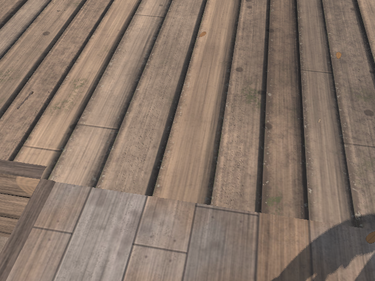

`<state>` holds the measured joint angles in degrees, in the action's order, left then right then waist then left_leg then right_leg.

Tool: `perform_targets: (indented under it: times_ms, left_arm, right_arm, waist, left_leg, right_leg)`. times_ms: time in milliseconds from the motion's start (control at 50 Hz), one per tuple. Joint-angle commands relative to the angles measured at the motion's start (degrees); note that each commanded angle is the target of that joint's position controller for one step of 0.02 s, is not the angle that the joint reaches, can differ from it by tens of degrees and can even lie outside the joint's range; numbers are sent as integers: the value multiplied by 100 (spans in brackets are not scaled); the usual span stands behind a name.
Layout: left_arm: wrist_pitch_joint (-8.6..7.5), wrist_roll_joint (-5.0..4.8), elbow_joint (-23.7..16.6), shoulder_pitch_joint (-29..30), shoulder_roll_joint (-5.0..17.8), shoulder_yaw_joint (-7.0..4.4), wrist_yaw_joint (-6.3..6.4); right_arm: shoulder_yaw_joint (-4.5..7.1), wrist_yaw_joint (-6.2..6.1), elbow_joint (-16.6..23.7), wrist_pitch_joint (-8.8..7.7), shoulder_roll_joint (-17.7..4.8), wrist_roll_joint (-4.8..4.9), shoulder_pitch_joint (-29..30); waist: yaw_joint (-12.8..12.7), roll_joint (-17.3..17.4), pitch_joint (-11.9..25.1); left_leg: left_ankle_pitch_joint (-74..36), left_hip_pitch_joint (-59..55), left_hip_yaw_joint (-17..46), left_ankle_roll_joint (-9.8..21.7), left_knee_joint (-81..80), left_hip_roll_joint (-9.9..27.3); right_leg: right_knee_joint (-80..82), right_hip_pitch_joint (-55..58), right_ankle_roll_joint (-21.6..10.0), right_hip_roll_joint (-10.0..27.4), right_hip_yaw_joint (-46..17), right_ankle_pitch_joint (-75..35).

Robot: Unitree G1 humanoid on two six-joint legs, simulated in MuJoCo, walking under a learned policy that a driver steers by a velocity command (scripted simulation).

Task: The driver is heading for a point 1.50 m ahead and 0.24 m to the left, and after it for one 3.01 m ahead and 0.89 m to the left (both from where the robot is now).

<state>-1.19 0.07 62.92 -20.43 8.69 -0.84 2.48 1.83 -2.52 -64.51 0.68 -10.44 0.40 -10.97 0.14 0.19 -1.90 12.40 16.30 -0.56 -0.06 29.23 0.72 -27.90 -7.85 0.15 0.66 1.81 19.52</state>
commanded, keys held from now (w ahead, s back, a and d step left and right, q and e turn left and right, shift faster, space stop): no key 0.28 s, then w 0.72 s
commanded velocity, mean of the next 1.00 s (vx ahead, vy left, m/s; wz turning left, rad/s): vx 0.25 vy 0.00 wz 0.00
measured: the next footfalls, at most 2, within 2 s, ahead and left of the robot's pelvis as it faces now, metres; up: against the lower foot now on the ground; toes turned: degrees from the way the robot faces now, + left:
right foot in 1.02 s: +0.48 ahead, -0.11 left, +0.00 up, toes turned -4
left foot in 1.62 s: +0.77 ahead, +0.15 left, +0.00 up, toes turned +18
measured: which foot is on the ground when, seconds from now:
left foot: down 0.00-1.00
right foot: down 0.00-0.54, up 0.56-1.00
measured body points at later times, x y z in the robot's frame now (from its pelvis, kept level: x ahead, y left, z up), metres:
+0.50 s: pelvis +0.04 +0.01 -0.01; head +0.04 +0.02 +0.44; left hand -0.03 +0.25 -0.16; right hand +0.07 -0.23 -0.15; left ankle +0.04 +0.12 -0.72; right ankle -0.05 -0.12 -0.74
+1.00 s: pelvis +0.27 +0.00 -0.02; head +0.31 +0.00 +0.43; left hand +0.51 +0.21 -0.11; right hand +0.15 -0.24 -0.15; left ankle +0.06 +0.12 -0.74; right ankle +0.45 -0.11 -0.72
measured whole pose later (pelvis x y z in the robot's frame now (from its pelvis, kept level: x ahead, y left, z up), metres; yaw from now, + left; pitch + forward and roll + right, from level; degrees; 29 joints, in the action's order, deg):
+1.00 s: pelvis +0.27 +0.00 -0.02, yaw +0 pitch +3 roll +1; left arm -5.9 -1.8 47.6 2.6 11.8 -2.1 -2.8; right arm 2.0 -1.1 -62.4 -4.3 -11.7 0.5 -29.0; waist 4.7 -0.9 -1.8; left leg 24.6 -11.4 -3.4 -0.4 11.2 0.3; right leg -31.9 -34.8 -5.1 2.0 3.3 1.4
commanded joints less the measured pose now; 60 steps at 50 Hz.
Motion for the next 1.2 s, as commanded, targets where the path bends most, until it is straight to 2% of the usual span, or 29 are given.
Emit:
perform_targets:
  times_ms: [20, 280, 320, 360, 380, 420, 440, 480, 520, 540, 560, 580, 600, 620, 640, 680, 720, 820, 920, 980, 1020, 1040, 1060, 1080, 1100, 1120, 1140, 1160, 1200]
  left_arm:
    - [-18, -1, -34, -567, 458, -73, 12]
    - [-21, -5, -57, -636, 430, -75, 8]
    - [5, -52, 7, -786, 493, -112, 28]
    - [-6, -114, -125, -746, 725, -192, 61]
    - [-59, -153, -131, -938, 853, -237, 59]
    - [-184, -193, -161, -982, 1195, -369, 34]
    - [-247, -153, -216, -877, 1127, -360, 16]
    - [-303, -180, -327, -600, 1016, -342, -51]
    - [-266, -209, -447, -280, 1040, -337, -104]
    - [-298, -187, -547, -64, 1042, -319, -114]
    - [-364, -167, -760, 120, 692, -225, -113]
    - [-484, -207, -913, 130, 393, -155, -112]
    - [-552, -322, -935, 186, 583, -211, -155]
    - [-589, -334, -943, 262, 669, -220, -208]
    - [-612, -275, -921, 309, 712, -260, -209]
    - [-561, -190, -902, 366, 883, -381, -235]
    - [-463, -180, -926, 478, 689, -367, -286]
    - [-443, -146, -1521, 1967, 488, -227, -331]
    - [-496, -201, -1837, 2717, 643, -185, -491]
    - [-544, -192, -1822, 2290, 959, -310, -550]
    - [-510, -212, -1331, 551, 1436, -566, -490]
    - [-469, -131, -1123, -440, 1941, -684, -413]
    - [-483, -21, -997, -668, 2085, -669, -484]
    - [-513, -46, -1026, -373, 1506, -521, -486]
    - [-547, -70, -1106, 204, 1260, -444, -466]
    - [-593, -56, -1211, 753, 1105, -378, -473]
    - [-641, -1, -1196, 1011, 957, -346, -498]
    - [-669, 66, -1117, 1085, 816, -310, -511]
    - [-685, 67, -963, 972, 775, -309, -486]
  right_arm:
    - [76, -16, 123, -30, -527, 1, -186]
    - [74, -25, 126, -31, -503, 5, -262]
    - [86, -29, 52, -20, -484, 38, -405]
    - [123, -20, 146, -82, -528, 67, -264]
    - [107, 14, 261, -176, -437, 81, -52]
    - [64, 131, 472, -397, -256, 115, 289]
    - [72, 182, 553, -486, -289, 140, 348]
    - [97, 253, 591, -615, -362, 208, 182]
    - [215, 276, 142, -641, -435, 188, -835]
    - [334, 277, -75, -621, -632, 146, -1592]
    - [508, 249, -180, -630, -1255, 135, -2469]
    - [436, 319, -194, -713, -1299, 46, -2815]
    - [291, 303, -40, -787, -954, 17, -2141]
    - [202, 322, 152, -812, -697, 33, -1593]
    - [146, 357, 273, -797, -652, 16, -1234]
    - [44, 370, 302, -724, -432, -24, -1203]
    - [25, 297, 229, -668, -493, -39, -1549]
    - [47, 136, 383, -599, -835, -73, -1658]
    - [124, 111, 329, -582, -940, 50, -1994]
    - [206, 111, 394, -523, -1116, 19, -1813]
    - [199, 129, 484, -442, -1121, -38, -1597]
    - [93, 156, 651, -456, -857, -124, -1661]
    - [-145, 251, 610, -606, 110, -1, -2515]
    - [7, 271, 656, -773, -533, 201, -1898]
    - [96, 258, 891, -836, -842, 331, -1271]
    - [116, 189, 957, -838, -893, 290, -983]
    - [183, 134, 943, -771, -846, 198, -934]
    - [205, 132, 898, -660, -728, 174, -1158]
    - [226, 123, 857, -485, -525, 214, -1317]
  waist:
    - [0, -41, -126]
    - [0, -45, -148]
    - [-10, -166, -109]
    - [-91, -404, -598]
    - [-216, -608, -788]
    - [-292, -1106, -1137]
    - [-240, -1061, -1208]
    - [-30, -883, -1093]
    - [408, -616, -626]
    - [743, -318, -308]
    - [1009, 1229, 42]
    - [934, 1787, 414]
    - [545, 967, -21]
    - [361, 555, -268]
    - [207, 263, -348]
    - [88, 332, -372]
    - [90, 388, -357]
    - [309, 311, -653]
    - [362, 402, -802]
    - [-66, 637, -268]
    - [-958, 758, 804]
    - [-1156, -76, 1650]
    - [-565, -1687, 2704]
    - [-748, -1095, 2187]
    - [-621, -814, 1233]
    - [-390, -122, 849]
    - [-176, -13, 599]
    - [34, -202, 543]
    - [153, -387, 303]
  left_leg:
    - [-922, -624, 146, 222, -324, 139]
    - [-948, -626, 137, 205, -305, 139]
    - [734, -526, -120, 236, -98, -111]
    - [2178, 287, -247, 305, 269, -241]
    - [2045, 739, -303, 309, 652, -239]
    - [1176, 1476, -281, 388, 1724, -3]
    - [1347, 1762, -124, 479, 1918, 163]
    - [1560, 1488, -137, 607, 1171, 243]
    - [456, -688, -652, 513, 84, -280]
    - [254, -1658, -244, 561, -70, -142]
    - [929, -2554, 1977, 1123, -1135, 1166]
    - [1159, -2879, 4313, 1760, -2026, 2144]
    - [1354, -2522, 4027, 1694, -1925, 2280]
    - [1203, -2163, 3163, 1456, -1902, 2009]
    - [819, -1879, 2451, 1260, -1994, 1740]
    - [-370, -1561, 1350, 970, -2074, 1240]
    - [-1222, -1520, 898, 982, -2103, 1098]
    - [-1513, -1172, 455, 1041, -2398, 1029]
    - [-1633, -1739, 266, 1002, -2341, 1309]
    - [-3795, -2301, 109, 826, -1458, 1434]
    - [-4934, -1720, -188, 562, 665, 1086]
    - [-2814, -218, -340, 390, 2677, 665]
    - [1809, 1609, 340, 151, 4575, -465]
    - [1851, 2199, 1031, 324, 5229, -227]
    - [1382, 2533, 819, 419, 5288, 49]
    - [790, 2202, 727, 436, 4992, 393]
    - [485, 1860, 702, 437, 4659, 596]
    - [314, 1466, 781, 466, 4437, 761]
    - [268, 1355, 753, 475, 4133, 813]
  right_leg:
    - [637, -817, -96, 117, -107, -710]
    - [641, -815, -105, 113, -114, -743]
    - [706, -854, -266, 61, -128, 770]
    - [986, -1068, -628, 400, -674, 2433]
    - [1289, -941, -861, 795, -1237, 2855]
    - [1885, -698, -1393, 1818, -2555, 2888]
    - [1877, -554, -1467, 1977, -2703, 2424]
    - [1565, -338, -1221, 1744, -2149, 1493]
    - [869, -1191, -854, 1057, -1176, 575]
    - [-130, -1678, -649, 712, -706, -554]
    - [-2416, -2725, -209, -30, 196, -618]
    - [-3972, -3533, -198, -410, -366, 1080]
    - [-4792, -4059, -379, 25, -803, 836]
    - [-4892, -4141, -537, 305, -781, 214]
    - [-4630, -4053, -601, 522, -677, -331]
    - [-4042, -3620, -560, 729, -474, -858]
    - [-3758, -3600, -408, 735, -255, -1040]
    - [-1716, -3560, -141, 567, 0, -1943]
    - [-585, -3225, -344, 343, 71, -2159]
    - [-401, -2304, -636, 13, 216, -1713]
    - [-453, 45, -941, -252, 317, -1590]
    - [-509, 1899, -1311, 1009, -1256, -1227]
    - [651, 3397, -2238, 2283, -4398, 339]
    - [1210, 2963, -1869, 2091, -4566, 599]
    - [1244, 2038, -1568, 1986, -3486, 43]
    - [1372, 1029, -1414, 1847, -2656, -813]
    - [1516, 286, -1293, 1660, -2023, -1274]
    - [1673, -135, -1191, 1474, -1575, -1357]
    - [1973, -521, -1193, 1321, -1002, -1398]
Over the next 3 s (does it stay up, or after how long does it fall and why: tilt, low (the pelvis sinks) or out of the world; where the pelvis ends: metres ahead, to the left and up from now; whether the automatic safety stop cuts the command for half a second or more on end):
stays up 1.33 0.30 0.01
